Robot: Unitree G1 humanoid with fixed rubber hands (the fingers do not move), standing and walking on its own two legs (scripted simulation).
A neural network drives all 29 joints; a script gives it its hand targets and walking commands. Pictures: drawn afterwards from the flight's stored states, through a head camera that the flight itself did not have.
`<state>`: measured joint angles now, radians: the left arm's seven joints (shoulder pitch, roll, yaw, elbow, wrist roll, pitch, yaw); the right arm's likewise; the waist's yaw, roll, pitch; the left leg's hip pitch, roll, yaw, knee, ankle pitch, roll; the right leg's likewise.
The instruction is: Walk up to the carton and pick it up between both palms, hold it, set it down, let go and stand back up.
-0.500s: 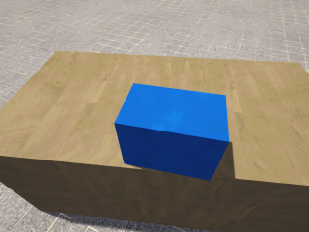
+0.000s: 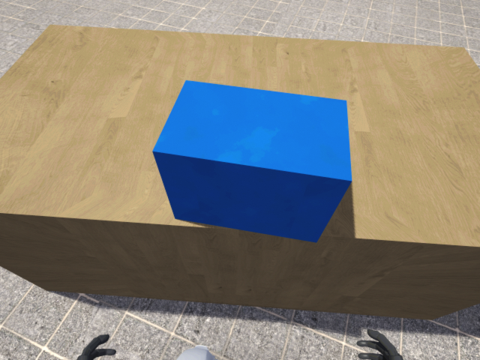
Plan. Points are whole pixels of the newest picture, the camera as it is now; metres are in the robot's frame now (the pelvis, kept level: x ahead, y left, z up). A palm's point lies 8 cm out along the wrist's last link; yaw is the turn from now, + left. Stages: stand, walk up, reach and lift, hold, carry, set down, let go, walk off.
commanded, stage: reach and lift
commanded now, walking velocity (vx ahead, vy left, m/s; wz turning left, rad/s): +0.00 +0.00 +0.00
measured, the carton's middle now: (253, 164) +0.46 +0.01 +0.02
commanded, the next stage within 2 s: none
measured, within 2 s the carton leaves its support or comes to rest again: neither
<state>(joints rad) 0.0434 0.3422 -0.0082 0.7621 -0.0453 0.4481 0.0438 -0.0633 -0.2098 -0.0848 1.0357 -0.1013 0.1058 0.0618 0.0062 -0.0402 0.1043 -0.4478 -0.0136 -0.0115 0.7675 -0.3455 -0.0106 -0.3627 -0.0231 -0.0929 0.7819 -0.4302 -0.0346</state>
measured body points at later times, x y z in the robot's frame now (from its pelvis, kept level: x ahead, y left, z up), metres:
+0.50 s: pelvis -0.03 -0.02 +0.01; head +0.04 +0.00 +0.45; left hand +0.18 +0.28 -0.07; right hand +0.19 -0.23 -0.08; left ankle +0.03 +0.12 -0.71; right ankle -0.02 -0.09 -0.71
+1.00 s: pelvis +0.00 +0.02 +0.03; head +0.00 +0.03 +0.48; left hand +0.19 +0.27 -0.05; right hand +0.18 -0.21 -0.04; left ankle +0.03 +0.12 -0.71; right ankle -0.02 -0.09 -0.71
